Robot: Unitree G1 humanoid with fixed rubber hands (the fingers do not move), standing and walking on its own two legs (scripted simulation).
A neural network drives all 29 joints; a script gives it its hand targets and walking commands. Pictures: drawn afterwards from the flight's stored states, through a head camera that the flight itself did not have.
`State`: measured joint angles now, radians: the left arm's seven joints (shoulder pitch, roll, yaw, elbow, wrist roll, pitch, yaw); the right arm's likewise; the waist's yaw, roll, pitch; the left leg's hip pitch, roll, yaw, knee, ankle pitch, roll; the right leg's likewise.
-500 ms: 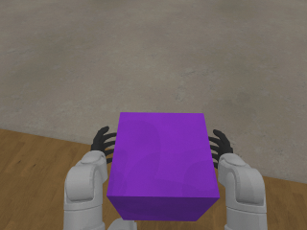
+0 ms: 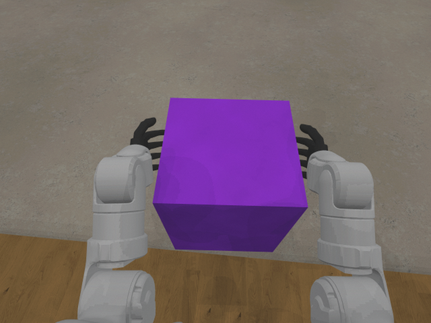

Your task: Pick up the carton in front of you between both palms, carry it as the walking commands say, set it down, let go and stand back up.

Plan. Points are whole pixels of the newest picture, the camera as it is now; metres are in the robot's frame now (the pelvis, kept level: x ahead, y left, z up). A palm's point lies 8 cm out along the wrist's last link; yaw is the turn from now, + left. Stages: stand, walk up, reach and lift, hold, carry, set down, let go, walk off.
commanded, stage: carry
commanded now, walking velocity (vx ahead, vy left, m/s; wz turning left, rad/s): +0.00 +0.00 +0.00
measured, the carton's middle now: (226, 182) +0.36 +0.00 +0.04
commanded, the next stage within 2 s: none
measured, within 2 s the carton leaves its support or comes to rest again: neither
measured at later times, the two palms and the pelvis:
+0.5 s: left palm (155, 112) +0.46 +0.13 +0.12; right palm (310, 117) +0.46 -0.17 +0.11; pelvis +0.08 -0.02 +0.02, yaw +1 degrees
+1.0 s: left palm (153, 99) +0.51 +0.15 +0.11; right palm (298, 97) +0.51 -0.15 +0.12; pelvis +0.16 -0.02 -0.01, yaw +0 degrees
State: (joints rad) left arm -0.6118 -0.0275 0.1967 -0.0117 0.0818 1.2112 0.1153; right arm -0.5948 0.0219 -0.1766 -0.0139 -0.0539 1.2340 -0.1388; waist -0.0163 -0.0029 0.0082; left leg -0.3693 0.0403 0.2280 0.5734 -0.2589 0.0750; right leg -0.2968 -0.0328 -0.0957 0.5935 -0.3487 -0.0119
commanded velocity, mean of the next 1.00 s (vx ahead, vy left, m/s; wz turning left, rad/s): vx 0.16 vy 0.00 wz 0.00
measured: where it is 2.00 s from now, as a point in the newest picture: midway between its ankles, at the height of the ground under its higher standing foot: (222, 227)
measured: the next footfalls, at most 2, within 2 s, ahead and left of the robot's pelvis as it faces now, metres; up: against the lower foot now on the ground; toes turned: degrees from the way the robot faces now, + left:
right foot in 0.58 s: +0.13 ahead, -0.11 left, +0.00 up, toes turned -3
left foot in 0.90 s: +0.19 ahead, +0.07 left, +0.00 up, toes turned +5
